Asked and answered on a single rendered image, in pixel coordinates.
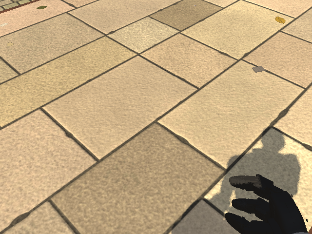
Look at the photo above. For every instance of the right robot hand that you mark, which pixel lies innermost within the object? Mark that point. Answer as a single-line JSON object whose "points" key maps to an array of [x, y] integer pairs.
{"points": [[280, 216]]}

